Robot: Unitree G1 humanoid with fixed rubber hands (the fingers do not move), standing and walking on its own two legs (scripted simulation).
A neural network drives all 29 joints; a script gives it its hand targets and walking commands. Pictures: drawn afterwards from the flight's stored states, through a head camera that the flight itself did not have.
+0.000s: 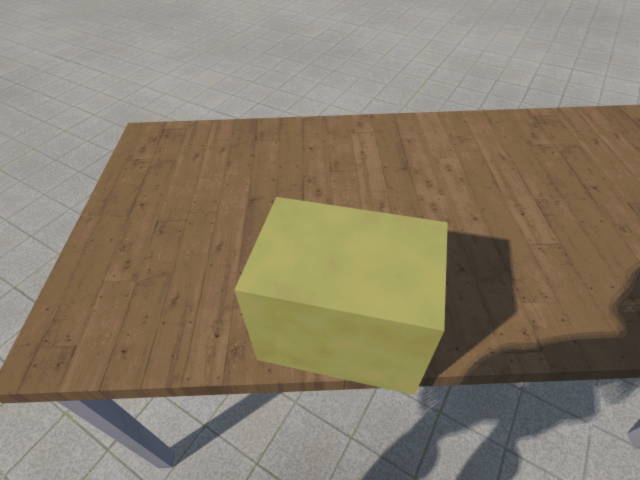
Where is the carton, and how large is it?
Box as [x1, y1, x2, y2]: [234, 197, 447, 394]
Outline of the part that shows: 276,197 234,289 257,359 414,394 443,332 447,222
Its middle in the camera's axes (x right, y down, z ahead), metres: +0.04 +0.08 +0.57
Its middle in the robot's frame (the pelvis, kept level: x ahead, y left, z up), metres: +0.37 -0.01 -0.01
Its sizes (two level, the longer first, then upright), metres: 0.246 0.169 0.196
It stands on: a table, 0.67 m high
